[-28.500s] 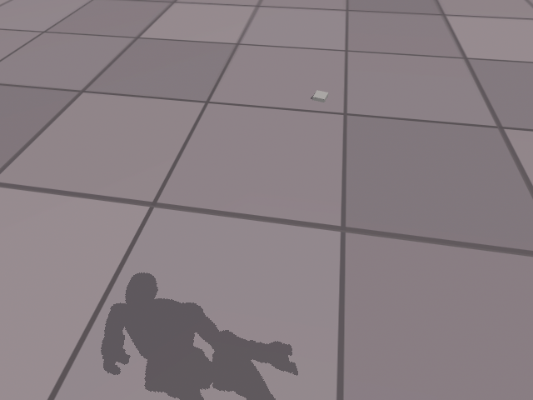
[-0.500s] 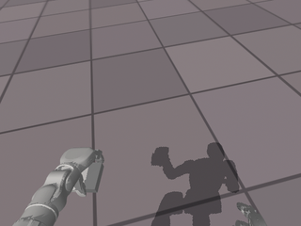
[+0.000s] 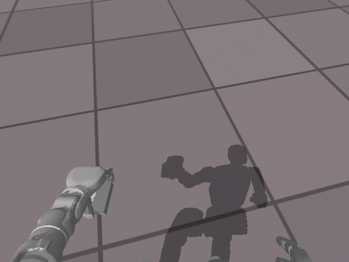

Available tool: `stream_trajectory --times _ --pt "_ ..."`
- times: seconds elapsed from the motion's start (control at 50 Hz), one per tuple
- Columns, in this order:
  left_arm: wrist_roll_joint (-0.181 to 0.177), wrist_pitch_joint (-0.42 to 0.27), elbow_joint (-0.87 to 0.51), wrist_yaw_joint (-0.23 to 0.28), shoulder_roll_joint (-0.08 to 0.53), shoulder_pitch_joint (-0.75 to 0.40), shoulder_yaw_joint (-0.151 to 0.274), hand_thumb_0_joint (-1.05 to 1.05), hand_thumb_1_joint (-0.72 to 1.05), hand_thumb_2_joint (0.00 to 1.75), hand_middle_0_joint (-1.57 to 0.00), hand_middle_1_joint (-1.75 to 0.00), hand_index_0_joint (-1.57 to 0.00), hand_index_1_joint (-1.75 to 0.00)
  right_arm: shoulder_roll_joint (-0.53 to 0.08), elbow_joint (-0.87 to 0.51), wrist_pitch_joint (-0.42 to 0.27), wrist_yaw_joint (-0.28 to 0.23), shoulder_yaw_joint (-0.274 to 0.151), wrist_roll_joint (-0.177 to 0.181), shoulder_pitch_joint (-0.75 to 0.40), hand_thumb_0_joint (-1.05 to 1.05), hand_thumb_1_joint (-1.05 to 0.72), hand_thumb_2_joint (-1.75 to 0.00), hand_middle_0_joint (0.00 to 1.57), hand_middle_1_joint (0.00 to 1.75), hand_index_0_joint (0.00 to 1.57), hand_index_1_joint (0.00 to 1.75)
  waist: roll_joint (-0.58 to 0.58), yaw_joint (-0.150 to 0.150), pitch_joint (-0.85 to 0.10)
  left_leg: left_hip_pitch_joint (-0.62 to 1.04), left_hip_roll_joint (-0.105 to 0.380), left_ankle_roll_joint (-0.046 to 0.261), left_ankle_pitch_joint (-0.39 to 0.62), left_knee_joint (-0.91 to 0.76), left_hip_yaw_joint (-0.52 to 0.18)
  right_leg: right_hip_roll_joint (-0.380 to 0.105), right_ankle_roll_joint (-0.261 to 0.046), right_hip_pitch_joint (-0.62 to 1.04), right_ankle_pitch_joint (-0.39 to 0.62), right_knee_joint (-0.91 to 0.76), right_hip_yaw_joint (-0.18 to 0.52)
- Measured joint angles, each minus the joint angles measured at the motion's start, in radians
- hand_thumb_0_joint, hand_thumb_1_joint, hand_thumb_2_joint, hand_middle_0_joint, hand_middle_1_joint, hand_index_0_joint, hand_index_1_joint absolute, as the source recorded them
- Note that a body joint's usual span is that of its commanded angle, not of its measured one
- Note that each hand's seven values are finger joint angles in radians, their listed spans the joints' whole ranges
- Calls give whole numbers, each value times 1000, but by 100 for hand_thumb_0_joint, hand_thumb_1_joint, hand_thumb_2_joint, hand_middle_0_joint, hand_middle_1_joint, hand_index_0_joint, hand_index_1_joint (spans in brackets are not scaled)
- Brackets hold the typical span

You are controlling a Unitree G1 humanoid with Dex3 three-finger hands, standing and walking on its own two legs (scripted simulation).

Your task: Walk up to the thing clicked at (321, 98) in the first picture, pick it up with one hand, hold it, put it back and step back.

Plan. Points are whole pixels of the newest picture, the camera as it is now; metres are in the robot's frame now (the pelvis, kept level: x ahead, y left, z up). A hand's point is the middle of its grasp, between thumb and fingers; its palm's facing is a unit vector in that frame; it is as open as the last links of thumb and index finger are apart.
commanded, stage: crouch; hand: left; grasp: from above
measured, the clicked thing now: (92, 196) +0.32 +0.24 -0.12
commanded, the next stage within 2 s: lower in 1.72 s
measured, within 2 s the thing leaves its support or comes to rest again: neither
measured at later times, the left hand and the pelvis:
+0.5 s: hand (112, 197) +0.39 +0.24 -0.32, palm faces -0.45 +0.07 -0.89, open 10.8 cm; pelvis -0.05 +0.01 -0.20, yaw -1 degrees
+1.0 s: hand (121, 202) +0.43 +0.25 -0.49, palm faces -0.46 +0.02 -0.89, open 10.8 cm; pelvis -0.06 +0.00 -0.33, yaw -3 degrees
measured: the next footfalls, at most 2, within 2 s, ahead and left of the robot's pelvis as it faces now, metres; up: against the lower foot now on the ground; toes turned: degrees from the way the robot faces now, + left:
none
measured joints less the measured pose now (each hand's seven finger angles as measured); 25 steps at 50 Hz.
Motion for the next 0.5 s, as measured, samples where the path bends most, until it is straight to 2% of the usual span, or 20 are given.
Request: stream_trajectory --times 0.1,0.2,0.32,0.5 --pt "47 11 138 90 0 -114 17 -1 -6 34 -67 -48 -70 -46 -11 5 -15 16 -20 -20 23 0 -90 -90 21 30 20 30 -4 -23 -50 -253 4 -1 -79 226 -13 5 3 -245 -75 216 -9" --pt "71 20 235 136 14 -219 48 -1 -5 34 -67 -47 -70 -45 -19 15 -32 19 -30 -38 50 0 -90 -90 20 30 20 30 2 -56 -90 -506 4 3 -148 447 -23 6 7 -493 -142 428 -14" --pt "80 29 279 147 44 -313 87 -1 -5 33 -67 -47 -70 -45 -13 30 -52 16 -33 -53 78 0 -90 -90 20 30 20 30 19 -94 -127 -782 0 12 -211 681 -30 5 12 -762 -204 654 -16" --pt "84 22 342 120 102 -417 143 -1 -4 33 -67 -47 -70 -45 19 34 -81 34 -7 -71 78 0 -90 -90 21 30 20 30 40 -135 -134 -1086 -5 21 -263 933 -39 4 19 -1057 -255 897 -18"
